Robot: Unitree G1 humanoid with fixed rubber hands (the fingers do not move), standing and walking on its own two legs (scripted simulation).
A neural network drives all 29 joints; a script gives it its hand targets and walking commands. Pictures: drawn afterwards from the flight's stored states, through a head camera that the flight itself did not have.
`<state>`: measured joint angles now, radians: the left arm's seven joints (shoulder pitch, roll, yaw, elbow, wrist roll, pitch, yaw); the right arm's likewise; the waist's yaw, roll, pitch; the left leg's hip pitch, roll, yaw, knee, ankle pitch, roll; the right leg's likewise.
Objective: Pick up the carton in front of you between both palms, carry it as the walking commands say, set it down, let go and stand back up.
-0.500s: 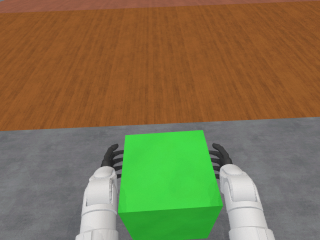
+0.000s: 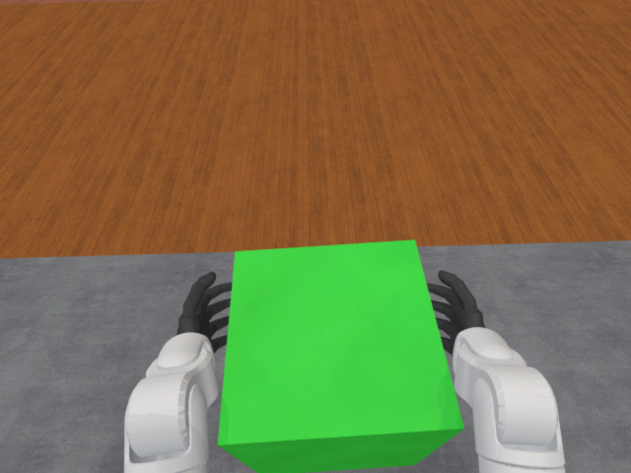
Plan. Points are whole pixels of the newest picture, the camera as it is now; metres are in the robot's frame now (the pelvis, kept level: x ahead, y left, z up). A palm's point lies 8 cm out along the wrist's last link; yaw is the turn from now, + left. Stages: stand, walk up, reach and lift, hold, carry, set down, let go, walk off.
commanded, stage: carry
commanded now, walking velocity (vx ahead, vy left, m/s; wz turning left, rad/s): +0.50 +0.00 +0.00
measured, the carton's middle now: (332, 367) +0.27 +0.00 +0.02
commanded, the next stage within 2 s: none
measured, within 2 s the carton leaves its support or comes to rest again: neither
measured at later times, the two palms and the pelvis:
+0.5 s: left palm (208, 215) +0.52 +0.19 +0.07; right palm (388, 205) +0.53 -0.11 +0.07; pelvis +0.30 +0.03 -0.03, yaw +2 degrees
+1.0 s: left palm (235, 116) +0.85 +0.18 +0.08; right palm (366, 113) +0.87 -0.12 +0.07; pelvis +0.63 +0.02 -0.03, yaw +3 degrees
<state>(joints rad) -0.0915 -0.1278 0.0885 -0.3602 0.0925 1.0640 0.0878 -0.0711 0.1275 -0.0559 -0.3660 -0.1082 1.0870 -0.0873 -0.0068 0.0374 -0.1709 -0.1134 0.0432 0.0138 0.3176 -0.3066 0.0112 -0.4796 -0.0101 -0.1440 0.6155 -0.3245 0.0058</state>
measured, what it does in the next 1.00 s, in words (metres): walks ahead: right foot, then left foot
